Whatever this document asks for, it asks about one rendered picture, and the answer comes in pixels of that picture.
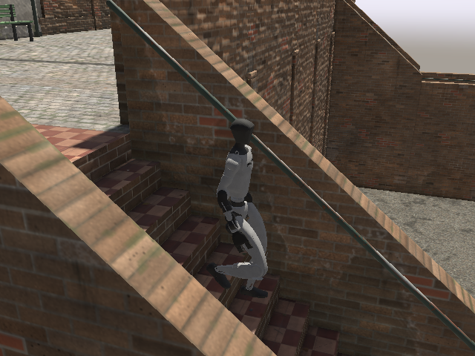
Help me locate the stairs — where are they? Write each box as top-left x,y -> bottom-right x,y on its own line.
72,134 -> 352,356

